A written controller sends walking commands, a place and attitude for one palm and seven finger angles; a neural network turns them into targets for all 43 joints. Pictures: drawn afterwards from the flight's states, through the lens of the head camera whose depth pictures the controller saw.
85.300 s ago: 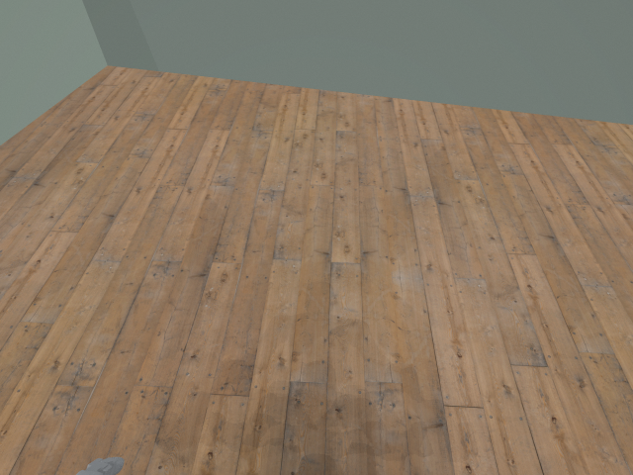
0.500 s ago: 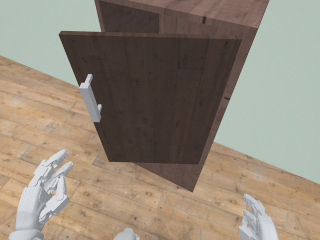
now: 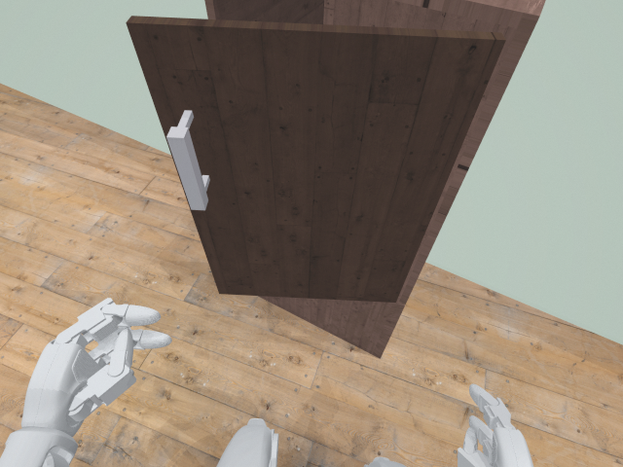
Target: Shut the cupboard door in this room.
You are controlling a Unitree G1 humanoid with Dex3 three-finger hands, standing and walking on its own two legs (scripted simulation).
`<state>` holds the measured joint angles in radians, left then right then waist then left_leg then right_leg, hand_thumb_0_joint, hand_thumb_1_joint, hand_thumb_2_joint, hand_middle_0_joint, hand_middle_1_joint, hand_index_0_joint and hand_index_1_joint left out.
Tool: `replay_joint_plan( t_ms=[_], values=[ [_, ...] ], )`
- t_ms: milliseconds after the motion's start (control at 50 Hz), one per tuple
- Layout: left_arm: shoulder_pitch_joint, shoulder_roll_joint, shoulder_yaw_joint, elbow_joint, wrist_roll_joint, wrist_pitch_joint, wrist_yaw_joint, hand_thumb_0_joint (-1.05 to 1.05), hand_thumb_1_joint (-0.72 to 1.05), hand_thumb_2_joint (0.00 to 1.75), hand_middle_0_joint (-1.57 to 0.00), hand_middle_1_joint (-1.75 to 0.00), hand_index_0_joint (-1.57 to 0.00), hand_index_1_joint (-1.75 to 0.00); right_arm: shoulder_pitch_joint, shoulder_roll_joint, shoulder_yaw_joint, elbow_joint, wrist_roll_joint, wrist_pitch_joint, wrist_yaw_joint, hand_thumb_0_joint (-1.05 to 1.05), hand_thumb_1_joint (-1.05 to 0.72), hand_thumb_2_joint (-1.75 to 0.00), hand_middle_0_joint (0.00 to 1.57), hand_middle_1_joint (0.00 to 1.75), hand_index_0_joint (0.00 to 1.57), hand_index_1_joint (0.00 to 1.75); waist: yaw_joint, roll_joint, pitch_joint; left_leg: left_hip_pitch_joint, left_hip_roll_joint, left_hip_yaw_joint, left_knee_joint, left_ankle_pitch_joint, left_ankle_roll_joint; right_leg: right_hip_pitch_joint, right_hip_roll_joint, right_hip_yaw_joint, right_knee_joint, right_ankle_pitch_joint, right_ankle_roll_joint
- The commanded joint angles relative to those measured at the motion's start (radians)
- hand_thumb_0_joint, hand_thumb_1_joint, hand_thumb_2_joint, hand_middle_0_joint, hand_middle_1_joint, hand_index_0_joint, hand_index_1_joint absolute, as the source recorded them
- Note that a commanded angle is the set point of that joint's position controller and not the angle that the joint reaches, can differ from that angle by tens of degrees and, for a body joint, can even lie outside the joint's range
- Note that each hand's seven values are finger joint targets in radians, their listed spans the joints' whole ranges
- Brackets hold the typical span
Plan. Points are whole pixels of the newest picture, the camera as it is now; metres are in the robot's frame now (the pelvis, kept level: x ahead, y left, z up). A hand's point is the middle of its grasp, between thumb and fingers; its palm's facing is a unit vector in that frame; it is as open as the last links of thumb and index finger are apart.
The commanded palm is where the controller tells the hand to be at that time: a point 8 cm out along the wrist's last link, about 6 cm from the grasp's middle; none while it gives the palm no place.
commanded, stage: raise the hand and make a fist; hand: left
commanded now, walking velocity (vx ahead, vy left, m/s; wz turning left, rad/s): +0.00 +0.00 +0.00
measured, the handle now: (193, 162) +0.48 +0.20 +0.12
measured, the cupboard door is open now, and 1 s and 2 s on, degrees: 26 26 26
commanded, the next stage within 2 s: bring the fist close to the handle in 1.16 s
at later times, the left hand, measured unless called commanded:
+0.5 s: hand (113, 360) +0.21 +0.22 +0.10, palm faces +0.04 -1.00 -0.04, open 3.1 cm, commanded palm +0.18 +0.26 +0.11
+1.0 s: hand (140, 330) +0.23 +0.19 +0.12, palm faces +0.03 -1.00 -0.04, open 3.1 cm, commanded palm +0.21 +0.24 +0.13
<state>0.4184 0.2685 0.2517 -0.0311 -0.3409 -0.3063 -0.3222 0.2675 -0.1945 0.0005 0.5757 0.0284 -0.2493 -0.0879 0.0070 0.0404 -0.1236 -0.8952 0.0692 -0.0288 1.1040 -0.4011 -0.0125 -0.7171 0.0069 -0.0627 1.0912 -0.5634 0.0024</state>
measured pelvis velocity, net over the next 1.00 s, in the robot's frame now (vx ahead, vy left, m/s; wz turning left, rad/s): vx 0.01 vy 0.00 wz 0.02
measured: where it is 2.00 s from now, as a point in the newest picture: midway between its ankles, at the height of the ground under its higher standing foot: outside the picture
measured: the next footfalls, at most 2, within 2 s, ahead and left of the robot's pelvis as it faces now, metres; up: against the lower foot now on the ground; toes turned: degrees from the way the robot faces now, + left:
none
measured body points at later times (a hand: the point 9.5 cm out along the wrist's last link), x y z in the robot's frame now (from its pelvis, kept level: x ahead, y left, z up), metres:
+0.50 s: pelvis +0.00 +0.02 +0.02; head +0.02 +0.03 +0.47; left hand +0.20 +0.27 +0.11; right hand +0.20 -0.19 -0.03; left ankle +0.08 +0.13 -0.66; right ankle -0.01 -0.13 -0.66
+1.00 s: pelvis +0.01 +0.00 +0.04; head +0.02 -0.01 +0.49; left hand +0.22 +0.24 +0.13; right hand +0.19 -0.24 -0.03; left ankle +0.08 +0.12 -0.66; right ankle -0.01 -0.13 -0.66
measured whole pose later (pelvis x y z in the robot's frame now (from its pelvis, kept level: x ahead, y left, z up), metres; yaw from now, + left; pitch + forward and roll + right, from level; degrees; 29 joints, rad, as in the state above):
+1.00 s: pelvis +0.01 +0.00 +0.04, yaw +1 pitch +4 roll -2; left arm 0.35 0.26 0.17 -0.09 -0.30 -0.21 -0.24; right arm 0.28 -0.26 0.04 0.55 0.04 -0.24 -0.07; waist 0.01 0.06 -0.07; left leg -0.63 0.05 -0.02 0.88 -0.33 -0.01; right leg -0.46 -0.01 -0.06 0.87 -0.49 0.00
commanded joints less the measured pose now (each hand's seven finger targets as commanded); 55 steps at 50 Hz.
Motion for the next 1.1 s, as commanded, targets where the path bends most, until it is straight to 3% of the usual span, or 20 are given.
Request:
replay_joint_plan(
  t_ms=[0,60,100,180,200,420,440,480,500,580,660,780,860,880,960,980,1000,1060,1080],
  values=[
    [0.019,0.113,0.041,-0.251,0.0,-0.104,0.039,0.0,0.9,0.9,-0.9,-1.06,-0.9,-1.06,-0.094,-0.141,-0.053,-0.18,0.001,-0.07,0.006,0.0,-0.9,-0.9,0.2,0.3,0.2,0.3,0.025,0.032,-0.166,0.292,-0.048,-0.027,-0.198,0.106,0.034,-0.029,0.03,0.002,-0.198,0.163,-0.016],
    [-0.001,0.096,0.006,-0.255,0.009,-0.111,0.051,0.0,0.9,0.9,-0.95,-1.12,-0.95,-1.12,-0.084,-0.152,-0.049,-0.186,0.001,-0.069,0.007,0.0,-0.9,-0.9,0.2,0.3,0.2,0.3,0.004,0.02,-0.134,0.291,-0.046,-0.04,-0.224,0.027,0.033,-0.058,0.032,-0.009,-0.208,0.11,-0.015],
    [-0.013,0.107,0.007,-0.268,0.015,-0.107,0.062,0.0,0.9,0.9,-0.99,-1.16,-0.99,-1.16,-0.081,-0.159,-0.047,-0.19,0.003,-0.064,0.006,0.0,-0.9,-0.9,0.2,0.3,0.2,0.3,0.003,0.016,-0.133,0.294,-0.046,-0.044,-0.239,-0.001,0.033,-0.044,0.032,-0.007,-0.217,0.095,-0.017],
    [-0.036,0.133,0.011,-0.32,0.032,-0.089,0.08,0.0,0.9,0.9,-1.06,-1.24,-1.06,-1.24,-0.081,-0.162,-0.038,-0.201,0.003,-0.056,0.005,0.0,-0.9,-0.9,0.2,0.3,0.2,0.3,0.011,0.07,-0.146,0.334,-0.043,-0.058,-0.278,-0.029,0.031,-0.018,0.035,-0.015,-0.22,0.109,-0.022],
    [-0.039,0.116,-0.006,-0.332,0.034,-0.084,0.083,0.0,0.9,0.9,-1.08,-1.26,-1.08,-1.26,-0.08,-0.161,-0.033,-0.206,0.005,-0.054,0.005,0.0,-0.9,-0.9,0.2,0.3,0.2,0.3,0.007,0.076,-0.142,0.349,-0.042,-0.061,-0.29,-0.036,0.028,-0.015,0.034,-0.02,-0.223,0.11,-0.023],
    [-0.101,0.113,-0.02,-0.302,0.033,0.002,0.078,0.0,0.9,0.9,-1.28,-1.48,-1.28,-1.48,-0.08,-0.162,-0.008,-0.221,0.01,-0.035,0.006,0.0,-0.9,-0.9,0.2,0.3,0.2,0.3,-0.002,0.035,-0.086,0.384,-0.045,-0.053,-0.333,-0.032,0.029,0.053,0.037,-0.017,-0.3,0.126,-0.018],
    [-0.116,0.11,-0.03,-0.321,0.034,0.003,0.076,0.0,0.9,0.9,-1.3,-1.5,-1.3,-1.5,-0.083,-0.162,-0.006,-0.223,0.011,-0.036,0.005,0.0,-0.9,-0.9,0.2,0.3,0.2,0.3,-0.001,0.062,-0.088,0.395,-0.045,-0.053,-0.338,-0.036,0.028,0.054,0.037,-0.014,-0.304,0.123,-0.019],
    [-0.133,0.136,-0.005,-0.296,0.036,0.014,0.081,0.0,0.9,0.9,-1.3,-1.5,-1.3,-1.5,-0.081,-0.165,-0.002,-0.215,0.008,-0.034,0.002,0.0,-0.9,-0.9,0.2,0.3,0.2,0.3,-0.002,0.029,-0.073,0.387,-0.045,-0.053,-0.343,-0.046,0.03,0.066,0.038,-0.011,-0.318,0.113,-0.017],
    [-0.143,0.115,-0.028,-0.322,0.035,0.012,0.079,0.0,0.9,0.9,-1.3,-1.5,-1.3,-1.5,-0.086,-0.16,-0.001,-0.221,0.011,-0.038,0.003,0.0,-0.9,-0.9,0.2,0.3,0.2,0.3,-0.004,0.064,-0.073,0.402,-0.048,-0.046,-0.344,-0.033,0.03,0.072,0.034,-0.008,-0.323,0.119,-0.018],
    [-0.147,0.143,0.005,-0.308,0.032,0.024,0.083,0.0,0.9,0.9,-1.3,-1.5,-1.3,-1.5,-0.085,-0.162,-0.001,-0.211,0.01,-0.043,0.003,0.0,-0.9,-0.9,0.2,0.3,0.2,0.3,0.006,0.039,-0.085,0.417,-0.05,-0.036,-0.345,0.015,0.031,0.109,0.033,-0.001,-0.345,0.143,-0.017],
    [-0.171,0.131,-0.011,-0.325,0.029,0.033,0.083,0.0,0.9,0.9,-1.3,-1.5,-1.3,-1.5,-0.089,-0.162,0.003,-0.208,0.014,-0.049,0.005,0.0,-0.9,-0.9,0.2,0.3,0.2,0.3,0.004,0.05,-0.077,0.442,-0.053,-0.029,-0.36,0.035,0.031,0.122,0.028,0.0,-0.366,0.152,-0.015],
    [-0.159,0.133,0.006,-0.259,0.02,0.055,0.08,0.0,0.9,0.9,-1.3,-1.5,-1.3,-1.5,-0.087,-0.166,-0.003,-0.19,0.016,-0.052,0.004,0.0,-0.9,-0.9,0.2,0.3,0.2,0.3,0.009,-0.02,-0.049,0.436,-0.058,-0.01,-0.357,0.073,0.033,0.159,0.02,0.024,-0.41,0.163,-0.008],
    [-0.169,0.116,-0.008,-0.258,0.017,0.046,0.072,0.0,0.9,0.9,-1.3,-1.5,-1.3,-1.5,-0.088,-0.164,-0.006,-0.193,0.016,-0.052,0.007,0.0,-0.9,-0.9,0.2,0.3,0.2,0.3,0.006,-0.01,-0.048,0.443,-0.063,0.003,-0.354,0.094,0.032,0.157,0.014,0.033,-0.414,0.188,-0.004],
    [-0.172,0.138,0.01,-0.253,0.019,0.042,0.075,0.0,0.9,0.9,-1.3,-1.5,-1.3,-1.5,-0.085,-0.167,-0.007,-0.189,0.013,-0.05,0.006,0.0,-0.9,-0.9,0.2,0.3,0.2,0.3,0.01,-0.032,-0.046,0.434,-0.062,0.003,-0.348,0.103,0.035,0.169,0.014,0.041,-0.416,0.194,-0.004],
    [-0.188,0.13,0.007,-0.292,0.022,0.01,0.079,0.0,0.9,0.9,-1.3,-1.5,-1.3,-1.5,-0.082,-0.163,-0.01,-0.191,0.012,-0.053,0.011,0.0,-0.9,-0.9,0.2,0.3,0.2,0.3,0.01,0.007,-0.092,0.467,-0.066,0.01,-0.341,0.15,0.035,0.18,0.012,0.036,-0.394,0.263,-0.004],
    [-0.181,0.153,0.025,-0.283,0.028,0.008,0.082,0.0,0.9,0.9,-1.3,-1.5,-1.3,-1.5,-0.081,-0.165,-0.012,-0.185,0.009,-0.051,0.01,0.0,-0.9,-0.9,0.2,0.3,0.2,0.3,0.011,-0.015,-0.094,0.463,-0.063,0.01,-0.336,0.164,0.038,0.188,0.014,0.038,-0.391,0.283,-0.002],
    [-0.176,0.129,0.009,-0.275,0.023,0.006,0.08,0.0,0.9,0.9,-1.3,-1.5,-1.3,-1.5,-0.082,-0.161,-0.011,-0.188,0.01,-0.049,0.012,0.0,-0.9,-0.9,0.2,0.3,0.2,0.3,0.007,-0.024,-0.09,0.462,-0.065,0.012,-0.335,0.168,0.038,0.187,0.011,0.038,-0.391,0.294,-0.001],
    [-0.18,0.117,-0.001,-0.262,0.017,0.004,0.072,0.0,0.9,0.9,-1.3,-1.5,-1.3,-1.5,-0.084,-0.162,-0.012,-0.186,0.013,-0.045,0.012,0.0,-0.9,-0.9,0.2,0.3,0.2,0.3,0.003,-0.005,-0.074,0.457,-0.066,0.016,-0.331,0.153,0.036,0.17,0.009,0.044,-0.398,0.281,0.002],
    [-0.17,0.131,0.01,-0.24,0.021,0.01,0.072,0.0,0.9,0.9,-1.3,-1.5,-1.3,-1.5,-0.078,-0.166,-0.014,-0.181,0.013,-0.041,0.01,0.0,-0.9,-0.9,0.2,0.3,0.2,0.3,0.002,-0.043,-0.067,0.445,-0.064,0.016,-0.327,0.152,0.038,0.178,0.01,0.053,-0.406,0.274,0.004]
  ],
)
